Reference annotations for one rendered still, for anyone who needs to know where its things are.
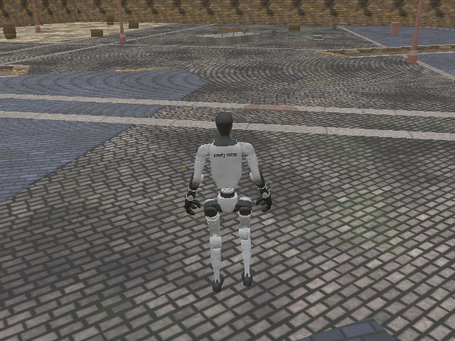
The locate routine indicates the humanoid robot head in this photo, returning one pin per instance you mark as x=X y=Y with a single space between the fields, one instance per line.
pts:
x=224 y=125

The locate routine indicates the right robot upper arm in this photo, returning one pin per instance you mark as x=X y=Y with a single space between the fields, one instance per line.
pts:
x=251 y=160

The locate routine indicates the robot right forearm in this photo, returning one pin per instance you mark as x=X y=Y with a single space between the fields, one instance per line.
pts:
x=261 y=185

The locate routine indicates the robot left forearm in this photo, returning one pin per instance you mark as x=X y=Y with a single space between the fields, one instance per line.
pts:
x=192 y=190

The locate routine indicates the robot left thigh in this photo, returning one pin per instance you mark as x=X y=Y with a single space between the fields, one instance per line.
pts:
x=213 y=220

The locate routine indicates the left robot upper arm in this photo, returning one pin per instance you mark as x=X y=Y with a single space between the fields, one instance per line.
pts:
x=203 y=151

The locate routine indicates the robot right hand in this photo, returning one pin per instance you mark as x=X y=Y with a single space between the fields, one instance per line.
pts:
x=267 y=201

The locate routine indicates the robot left hand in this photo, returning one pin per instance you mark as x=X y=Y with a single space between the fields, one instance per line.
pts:
x=191 y=204

